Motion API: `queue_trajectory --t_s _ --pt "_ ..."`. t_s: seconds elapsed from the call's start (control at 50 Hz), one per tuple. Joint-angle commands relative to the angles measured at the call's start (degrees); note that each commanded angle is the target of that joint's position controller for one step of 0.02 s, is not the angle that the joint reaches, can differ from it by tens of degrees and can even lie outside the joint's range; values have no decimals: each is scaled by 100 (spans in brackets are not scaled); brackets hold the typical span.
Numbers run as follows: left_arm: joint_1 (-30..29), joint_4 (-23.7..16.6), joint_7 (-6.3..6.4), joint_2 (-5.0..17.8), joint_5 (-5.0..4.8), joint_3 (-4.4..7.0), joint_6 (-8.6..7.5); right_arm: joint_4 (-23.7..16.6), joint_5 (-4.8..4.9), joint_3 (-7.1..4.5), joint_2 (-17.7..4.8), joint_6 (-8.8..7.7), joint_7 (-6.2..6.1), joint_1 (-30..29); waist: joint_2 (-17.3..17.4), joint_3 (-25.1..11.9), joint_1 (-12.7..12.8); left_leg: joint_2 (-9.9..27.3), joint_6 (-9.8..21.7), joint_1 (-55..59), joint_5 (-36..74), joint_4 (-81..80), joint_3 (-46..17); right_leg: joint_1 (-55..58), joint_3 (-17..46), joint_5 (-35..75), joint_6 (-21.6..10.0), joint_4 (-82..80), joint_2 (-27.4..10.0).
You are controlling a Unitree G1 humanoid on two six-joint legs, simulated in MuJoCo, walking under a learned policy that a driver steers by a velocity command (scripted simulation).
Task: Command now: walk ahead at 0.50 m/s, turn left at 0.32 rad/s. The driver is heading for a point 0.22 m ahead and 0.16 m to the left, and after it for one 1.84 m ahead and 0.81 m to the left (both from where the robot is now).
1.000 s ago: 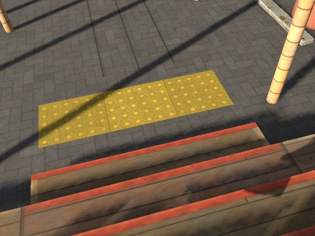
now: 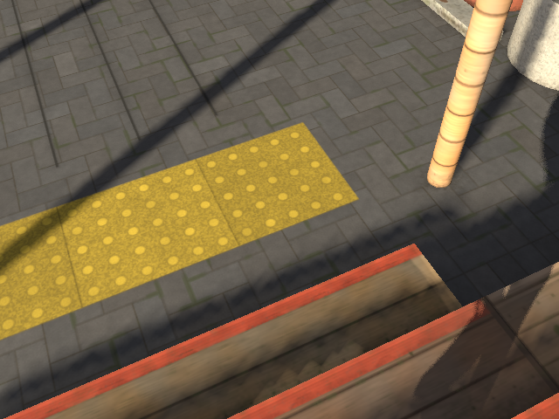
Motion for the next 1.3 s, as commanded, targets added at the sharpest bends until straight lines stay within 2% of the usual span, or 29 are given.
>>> queue_trajectory --t_s 0.02,0.06,0.14,0.18,0.26,0.44,0.5,0.52,0.54,0.56,0.58,0.62,0.64,0.66,0.68,0.72,0.74,0.82,0.9,0.98,1.04,1.06,1.08,1.1,1.12,1.16,1.2,1.26,1.3 --pt "95 -172 13 588 86 138 -299 -231 -144 -212 -462 137 -118 745 -371 -548 100 637 315 -1066 1526 -1092 -290 774 2351 1344 -926 -1682 -2051" --pt "438 150 189 561 -11 137 -358 -488 -188 -256 -316 138 -104 233 -810 -349 152 664 295 -1093 1948 -2650 -235 725 1452 1816 -737 -1932 -1564" --pt "876 396 426 877 92 224 -317 -751 -245 -243 -326 133 148 -187 -402 -600 116 528 349 -1533 2702 -3037 -306 1318 1164 3136 -1003 -1682 -1924" --pt "977 436 501 648 -120 173 -318 -902 -212 -302 -500 73 281 -678 -395 -279 236 414 505 -1806 4156 -4230 -577 1478 685 1707 -491 -1556 -1569" --pt "1486 595 737 550 -95 64 -232 -1333 -299 -208 -284 57 482 -1636 -496 190 564 167 467 -1267 5870 -5507 -87 902 -53 536 -391 -1114 -1315" --pt "1839 286 784 1115 -162 293 155 -1850 -131 -44 -242 139 755 -2506 -352 651 1184 269 452 -942 3561 -6748 984 1440 189 1071 -306 1069 -1998" --pt "1652 360 647 1244 -181 361 13 -984 -205 -425 -929 108 543 -420 -48 -513 -44 -177 1092 2855 4831 -7467 1428 246 -511 2730 3 4587 -1283" --pt "2085 196 588 595 28 223 -178 -802 -321 -427 -1527 48 546 105 1628 -1103 76 918 1914 5142 8089 -5566 85 -2402 -596 -3390 472 7865 -503" --pt "2396 4 415 872 -177 151 -395 -775 -186 -412 -1547 77 612 715 1642 -2875 -172 1674 3073 6381 6721 -5497 -1668 -3002 605 -3855 695 8602 -308" --pt "1240 -634 426 949 -351 160 -455 -666 -137 -454 -1584 165 520 1150 1243 -2925 -548 2010 3232 6228 4280 -7050 -2789 -3698 755 -3405 791 7827 -187" --pt "504 -944 573 707 -460 74 -376 -409 -97 -410 -1483 196 393 870 575 -2179 -318 2143 2902 5640 2329 -7666 -3290 -4393 663 -2794 759 7336 -372" --pt "423 -922 813 759 -225 80 -144 -851 -313 -181 -979 103 352 -457 -541 -977 383 2068 2451 3347 1974 -7532 -3172 -3947 865 -1939 609 6585 -655" --pt "556 -866 850 704 -67 104 -19 -980 -365 -138 -871 39 414 -803 -480 -615 621 1905 2339 2234 1945 -7423 -2967 -3555 861 -2105 525 6389 -686" --pt "872 -695 821 1059 -125 275 -19 -1155 -376 -17 -573 -138 440 -1334 -788 -224 996 1337 1937 951 2354 -7576 -2111 -2741 1122 -447 365 4775 -916" --pt "563 -885 826 1109 39 312 -73 -1262 -317 -64 -760 -209 333 -1636 -488 74 1015 633 1694 -300 2684 -7877 -1209 -1599 827 363 462 2971 -764" --pt "278 -1034 698 517 255 194 -131 -1087 -219 -130 -881 -92 72 -1342 121 -532 849 254 1671 -468 4071 -7455 -675 -414 511 1649 653 2070 -530" --pt "900 -810 575 461 100 197 -157 -1036 -368 -133 -946 -48 28 -1185 365 -915 1015 294 1721 -445 4318 -7176 -650 94 463 2537 658 2537 -382" --pt "-712 -1493 363 862 -35 291 -219 -753 -111 -121 -611 -119 -45 231 106 -329 168 639 1948 2088 1703 -6338 -2278 -2995 1549 2520 407 1160 -530" --pt "-1146 -1820 121 533 5 193 -260 -900 -203 -139 -765 82 -209 -74 418 -96 40 -115 1488 -283 190 -5953 -1487 -9 937 3978 468 -739 -59" --pt "-553 -1706 155 722 -163 319 -104 -937 -151 -104 -725 239 -347 151 602 3 105 -100 1251 679 448 -4750 -1920 486 1386 2965 237 -1920 -538" --pt "2143 -651 143 1043 -31 520 -101 -510 -226 112 -34 153 -4 505 -494 -709 1146 -868 604 -1201 -1460 -1222 -1004 3795 1275 3671 228 -808 -1059" --pt "2811 -414 83 1285 -61 523 -63 -348 -107 130 177 41 166 1429 -1847 -1235 899 -1237 244 -2764 -2529 1344 -672 5024 1771 3700 5 416 -1428" --pt "2947 -236 29 1629 -282 592 20 -476 74 111 -70 -95 179 1919 -2945 -1537 621 -1047 33 -3672 -1940 2569 -456 5162 3418 2534 -631 -465 -2183" --pt "2848 -14 63 1954 -401 686 97 -904 221 119 -290 -185 58 1048 -2820 -1223 679 -714 -13 -4569 -1152 2582 145 4867 4663 -332 -1279 -1632 -2760" --pt "2417 -100 196 1142 -247 450 167 -1058 163 66 -530 -126 -80 -284 -1193 -367 933 -399 80 -4863 -348 2358 461 3907 4441 -1726 -1123 -2353 -2411" --pt "1123 -269 245 514 70 91 -25 -1277 -71 53 -605 8 -193 -1026 -243 482 469 107 397 -3559 846 1048 -110 1198 3542 -1277 -984 -2265 -2016" --pt "705 -191 278 211 81 -49 -128 -1188 -181 -9 -487 -41 -81 -647 -735 422 -4 235 595 -2771 1890 -627 -213 284 2320 -690 -547 -2157 -1225" --pt "1311 78 503 632 -33 49 -129 -1415 -492 12 -325 -163 69 -1312 -674 114 269 419 251 -2047 3645 -3373 507 352 1653 1090 -669 -2405 -936" --pt "1830 288 604 706 -99 65 -60 -1512 -452 127 87 -143 142 -1688 -756 -175 475 405 76 -1673 3927 -4137 624 874 1635 1880 -724 -2329 -1052"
